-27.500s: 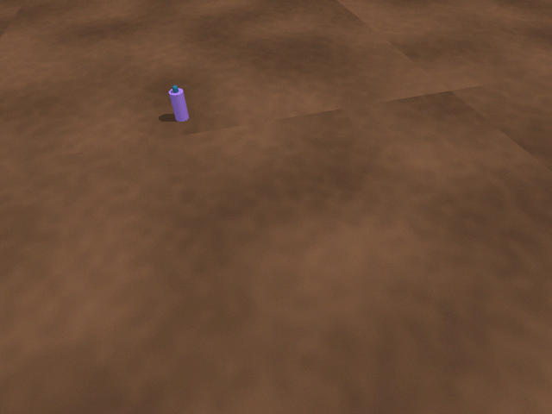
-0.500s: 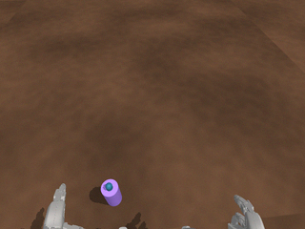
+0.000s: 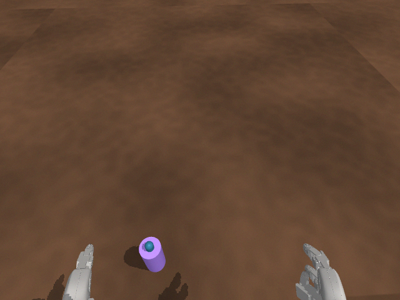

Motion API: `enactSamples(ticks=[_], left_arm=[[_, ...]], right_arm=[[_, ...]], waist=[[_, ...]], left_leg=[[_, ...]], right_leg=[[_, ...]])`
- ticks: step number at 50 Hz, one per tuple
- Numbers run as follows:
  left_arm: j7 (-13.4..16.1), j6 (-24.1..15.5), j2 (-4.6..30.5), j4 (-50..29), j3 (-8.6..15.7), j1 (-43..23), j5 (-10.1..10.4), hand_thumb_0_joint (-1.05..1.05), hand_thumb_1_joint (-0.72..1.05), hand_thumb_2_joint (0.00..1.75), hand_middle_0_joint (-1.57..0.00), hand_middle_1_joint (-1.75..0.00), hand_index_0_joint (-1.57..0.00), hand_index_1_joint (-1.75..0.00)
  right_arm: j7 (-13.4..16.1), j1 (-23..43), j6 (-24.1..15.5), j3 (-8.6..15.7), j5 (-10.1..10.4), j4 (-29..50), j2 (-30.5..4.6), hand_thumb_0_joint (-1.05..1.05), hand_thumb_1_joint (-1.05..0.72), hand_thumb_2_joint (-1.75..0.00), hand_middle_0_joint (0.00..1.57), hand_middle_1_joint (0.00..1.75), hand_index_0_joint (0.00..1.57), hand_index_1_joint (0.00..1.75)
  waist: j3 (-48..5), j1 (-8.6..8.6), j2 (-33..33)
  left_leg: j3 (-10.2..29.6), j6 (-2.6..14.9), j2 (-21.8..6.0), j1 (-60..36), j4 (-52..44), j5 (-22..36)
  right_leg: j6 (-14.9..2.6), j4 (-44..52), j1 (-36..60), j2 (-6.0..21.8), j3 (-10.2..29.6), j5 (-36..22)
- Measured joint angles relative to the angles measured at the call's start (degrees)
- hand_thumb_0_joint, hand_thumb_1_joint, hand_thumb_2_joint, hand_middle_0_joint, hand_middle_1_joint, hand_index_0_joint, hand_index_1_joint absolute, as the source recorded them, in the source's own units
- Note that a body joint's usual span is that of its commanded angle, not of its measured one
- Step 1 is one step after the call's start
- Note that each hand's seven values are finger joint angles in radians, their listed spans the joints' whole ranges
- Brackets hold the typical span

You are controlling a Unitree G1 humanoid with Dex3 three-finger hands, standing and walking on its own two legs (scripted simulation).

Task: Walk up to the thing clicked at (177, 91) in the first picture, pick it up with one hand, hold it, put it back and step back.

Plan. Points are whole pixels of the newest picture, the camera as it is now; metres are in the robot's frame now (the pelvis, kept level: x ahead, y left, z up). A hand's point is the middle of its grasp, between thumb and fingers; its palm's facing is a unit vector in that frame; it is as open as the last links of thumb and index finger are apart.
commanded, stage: home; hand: left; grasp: from the side
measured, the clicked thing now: (152, 253) +0.41 +0.21 -0.60
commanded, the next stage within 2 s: stand in 1.28 s
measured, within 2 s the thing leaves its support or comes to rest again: neither
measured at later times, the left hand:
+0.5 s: hand (116, 293) +0.17 +0.17 -0.05, palm faces +0.10 -0.95 -0.29, open 17.5 cm
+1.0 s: hand (114, 293) +0.17 +0.18 -0.05, palm faces +0.10 -0.95 -0.29, open 17.5 cm
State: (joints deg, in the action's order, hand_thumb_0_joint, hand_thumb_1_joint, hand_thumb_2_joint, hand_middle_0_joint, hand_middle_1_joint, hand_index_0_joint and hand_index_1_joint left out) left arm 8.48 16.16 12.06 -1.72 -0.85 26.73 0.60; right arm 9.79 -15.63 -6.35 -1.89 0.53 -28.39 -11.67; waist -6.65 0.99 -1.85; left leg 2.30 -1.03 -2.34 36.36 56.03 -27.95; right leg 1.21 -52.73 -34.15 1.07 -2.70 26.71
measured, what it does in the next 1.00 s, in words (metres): stands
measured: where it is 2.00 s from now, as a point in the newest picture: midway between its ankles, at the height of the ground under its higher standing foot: outside the picture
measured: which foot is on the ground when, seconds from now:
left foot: down 0.00-1.00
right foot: down 0.00-1.00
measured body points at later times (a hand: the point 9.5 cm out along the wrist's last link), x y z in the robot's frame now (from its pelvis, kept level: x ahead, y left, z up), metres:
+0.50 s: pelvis +0.00 -0.01 +0.00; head +0.02 -0.01 +0.45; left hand +0.16 +0.22 -0.03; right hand +0.16 -0.25 -0.07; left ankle +0.00 +0.13 -0.69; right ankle +0.00 -0.14 -0.69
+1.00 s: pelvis +0.00 +0.00 +0.00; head +0.02 +0.00 +0.45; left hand +0.16 +0.23 -0.03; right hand +0.16 -0.24 -0.07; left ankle +0.00 +0.13 -0.69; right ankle +0.00 -0.14 -0.69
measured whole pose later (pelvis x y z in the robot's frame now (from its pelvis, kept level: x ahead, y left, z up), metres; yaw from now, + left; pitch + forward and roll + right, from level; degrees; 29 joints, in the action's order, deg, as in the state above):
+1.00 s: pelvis +0.00 +0.00 +0.00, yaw +0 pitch +8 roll -2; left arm 7.7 15.4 11.7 0.0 -0.7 26.3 0.5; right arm 9.8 -15.8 -7.3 -1.5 0.5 -29.8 -11.6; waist -6.0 0.8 -1.7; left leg 2.0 -1.3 -2.5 35.3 54.7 -27.3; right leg 0.9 -52.1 -33.6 0.9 -2.4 26.3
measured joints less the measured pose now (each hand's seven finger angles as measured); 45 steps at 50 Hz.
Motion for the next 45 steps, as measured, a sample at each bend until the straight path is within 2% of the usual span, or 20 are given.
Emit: enactSamples(ticks=[23,45], left_arm=[[-0.64,-0.73,-0.27,1.47,0.21,-0.28,-0.02,-0.01,-0.56,0.05,-0.05,-0.05,-0.05,-0.05],[-0.78,-0.71,-0.37,1.89,0.18,-0.58,-0.04,-0.01,-0.55,0.05,-0.05,-0.06,-0.05,-0.05]], right_arm=[[-0.04,-0.16,-0.53,0.57,0.08,-0.92,-0.31,0.01,-0.9,-0.9,0.21,0.3,0.2,0.3],[0.06,-0.08,-0.95,0.41,-0.03,-1.36,-0.03,0.01,-0.9,-0.9,0.21,0.3,0.2,0.3]], waist=[[0.33,0.12,0.02],[0.69,-0.07,0.18]], left_leg=[[-0.12,-0.61,-0.32,-0.73,-1.22,0.64],[-0.3,-0.34,-0.16,-1.26,-1.49,0.74]], right_leg=[[-0.62,0.26,0.16,-0.32,0.12,-0.21],[-0.36,0.74,0.75,-0.18,0.31,-0.46]])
